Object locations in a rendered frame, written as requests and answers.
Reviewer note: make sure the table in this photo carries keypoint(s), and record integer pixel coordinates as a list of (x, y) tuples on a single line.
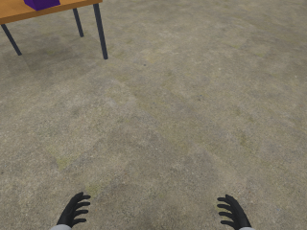
[(16, 10)]

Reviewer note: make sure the carton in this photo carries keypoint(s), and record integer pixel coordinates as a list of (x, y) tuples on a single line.
[(39, 5)]

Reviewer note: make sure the right robot hand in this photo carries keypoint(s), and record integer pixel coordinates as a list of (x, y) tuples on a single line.
[(240, 219)]

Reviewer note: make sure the left robot hand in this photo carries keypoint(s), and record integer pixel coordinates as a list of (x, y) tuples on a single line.
[(68, 215)]

